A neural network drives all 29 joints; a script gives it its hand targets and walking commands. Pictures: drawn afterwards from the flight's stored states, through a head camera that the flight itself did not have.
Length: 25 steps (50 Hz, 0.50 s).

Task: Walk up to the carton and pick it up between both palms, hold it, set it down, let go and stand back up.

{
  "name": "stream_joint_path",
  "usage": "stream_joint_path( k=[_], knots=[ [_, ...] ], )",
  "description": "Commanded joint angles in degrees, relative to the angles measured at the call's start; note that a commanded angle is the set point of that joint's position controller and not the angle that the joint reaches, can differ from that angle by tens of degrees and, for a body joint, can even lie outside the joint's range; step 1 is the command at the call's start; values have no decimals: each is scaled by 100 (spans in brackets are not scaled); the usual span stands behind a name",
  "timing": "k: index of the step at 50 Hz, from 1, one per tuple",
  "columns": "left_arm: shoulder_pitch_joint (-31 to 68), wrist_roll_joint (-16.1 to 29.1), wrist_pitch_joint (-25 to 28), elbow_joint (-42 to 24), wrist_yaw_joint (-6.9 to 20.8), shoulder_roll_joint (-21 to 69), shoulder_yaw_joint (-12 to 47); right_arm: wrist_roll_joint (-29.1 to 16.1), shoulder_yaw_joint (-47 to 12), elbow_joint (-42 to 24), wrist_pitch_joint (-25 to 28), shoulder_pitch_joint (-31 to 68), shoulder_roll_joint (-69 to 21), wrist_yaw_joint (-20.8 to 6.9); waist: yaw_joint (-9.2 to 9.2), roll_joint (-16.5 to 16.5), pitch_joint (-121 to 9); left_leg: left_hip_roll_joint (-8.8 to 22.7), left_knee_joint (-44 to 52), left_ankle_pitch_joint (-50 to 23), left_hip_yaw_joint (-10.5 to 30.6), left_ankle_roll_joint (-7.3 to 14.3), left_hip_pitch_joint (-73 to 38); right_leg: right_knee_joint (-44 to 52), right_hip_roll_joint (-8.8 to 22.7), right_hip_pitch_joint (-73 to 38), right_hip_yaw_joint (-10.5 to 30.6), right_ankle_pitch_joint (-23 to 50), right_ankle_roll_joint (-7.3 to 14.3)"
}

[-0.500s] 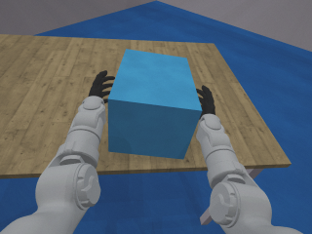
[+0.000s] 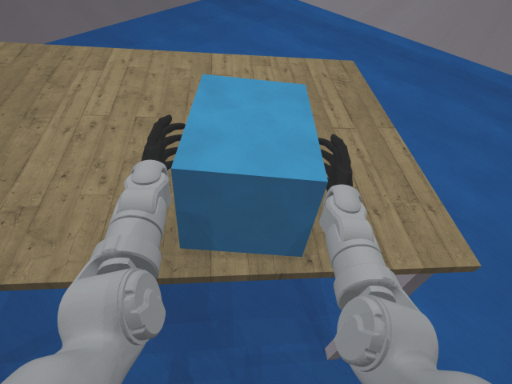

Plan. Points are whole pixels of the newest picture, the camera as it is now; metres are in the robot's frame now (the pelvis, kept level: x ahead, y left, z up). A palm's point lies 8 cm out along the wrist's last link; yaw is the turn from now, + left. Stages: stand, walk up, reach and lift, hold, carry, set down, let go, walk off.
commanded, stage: set down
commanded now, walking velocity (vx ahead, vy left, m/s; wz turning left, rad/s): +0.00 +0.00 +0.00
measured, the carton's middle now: (248, 158) +0.49 +0.03 +0.09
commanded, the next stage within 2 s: none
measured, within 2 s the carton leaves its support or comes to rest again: rests again in 0.24 s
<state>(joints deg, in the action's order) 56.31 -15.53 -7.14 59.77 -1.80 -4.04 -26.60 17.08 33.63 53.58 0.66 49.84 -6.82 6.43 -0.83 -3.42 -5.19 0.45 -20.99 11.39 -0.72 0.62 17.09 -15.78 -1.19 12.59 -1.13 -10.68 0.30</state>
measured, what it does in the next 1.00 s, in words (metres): stands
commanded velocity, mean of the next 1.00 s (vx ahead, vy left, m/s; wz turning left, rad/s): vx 0.00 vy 0.00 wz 0.00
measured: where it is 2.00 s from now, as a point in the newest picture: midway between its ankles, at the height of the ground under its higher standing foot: outside the picture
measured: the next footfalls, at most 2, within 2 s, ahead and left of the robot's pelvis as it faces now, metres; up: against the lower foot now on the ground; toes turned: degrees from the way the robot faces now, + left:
none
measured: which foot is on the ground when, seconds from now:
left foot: down 0.00-1.00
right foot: down 0.00-1.00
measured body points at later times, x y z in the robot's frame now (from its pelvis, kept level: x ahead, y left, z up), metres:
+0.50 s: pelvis -0.01 +0.00 +0.00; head +0.03 +0.03 +0.45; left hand +0.45 +0.18 +0.11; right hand +0.43 -0.11 +0.11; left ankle -0.02 +0.11 -0.75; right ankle -0.04 -0.11 -0.75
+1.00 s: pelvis -0.01 +0.01 +0.00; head +0.04 +0.03 +0.45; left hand +0.44 +0.18 +0.10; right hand +0.43 -0.11 +0.10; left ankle -0.02 +0.10 -0.75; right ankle -0.04 -0.11 -0.75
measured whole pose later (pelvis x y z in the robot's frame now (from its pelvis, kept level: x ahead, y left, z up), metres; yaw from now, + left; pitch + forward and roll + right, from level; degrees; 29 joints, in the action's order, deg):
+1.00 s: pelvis -0.01 +0.01 +0.00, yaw +0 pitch +8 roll -1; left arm 58.7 -23.4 -3.0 61.1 1.2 -1.6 -35.9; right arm 28.0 44.6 48.6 4.7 50.1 -10.7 2.5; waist -1.6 -3.2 -2.5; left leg 0.0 -19.2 9.2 -2.9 1.5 18.2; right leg -16.5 0.2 14.9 -2.1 -9.8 -0.3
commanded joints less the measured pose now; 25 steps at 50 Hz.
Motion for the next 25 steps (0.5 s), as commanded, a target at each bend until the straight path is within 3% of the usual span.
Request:
stream_joint_path(
  k=[1, 7, 10, 13, 19, 22, 25],
  knots=[
    [4267, 53, 273, -464, 901, 2974, 1259, 235, -1567, -444, 428, 4453, -2684, -858, 6, 867, -3805, 18, -310, -3619, -491, -477, -1972, -445, -53, -1258, -383, 3080, -242],
    [4083, -184, 250, -312, 932, 2838, 938, 470, -1381, -437, 452, 4293, -2763, -888, -47, 675, -3505, -24, -57, -3073, -611, -357, -1562, -442, 26, -1569, -332, 2932, -293],
    [3979, -276, 268, -216, 952, 2836, 817, 553, -1313, -481, 489, 4246, -2697, -928, -102, 646, -3397, 3, -78, -3100, -660, -337, -1603, -400, 60, -1456, -354, 2734, -273],
    [4022, -319, 308, -308, 935, 2782, 802, 706, -1160, -401, 527, 4149, -2709, -981, -12, 713, -3476, 38, -113, -3247, -637, -384, -1810, -415, 17, -1296, -438, 2670, -301],
    [4001, -334, 398, -302, 919, 2807, 746, 883, -1039, -438, 602, 3970, -2651, -1011, -17, 590, -3439, 69, -193, -3396, -616, -377, -1939, -361, 20, -1103, -483, 2552, -261],
    [3983, -457, 439, -329, 893, 2746, 682, 946, -936, -291, 603, 3869, -2672, -1060, 6, 706, -3453, 90, -212, -3491, -631, -372, -2107, -313, 27, -892, -488, 2377, -245],
    [3854, -478, 427, -207, 897, 2754, 617, 952, -927, -284, 608, 3819, -2671, -1095, -63, 658, -3284, 97, -200, -3513, -627, -312, -1998, -328, 1, -904, -461, 2401, -260]
  ],
)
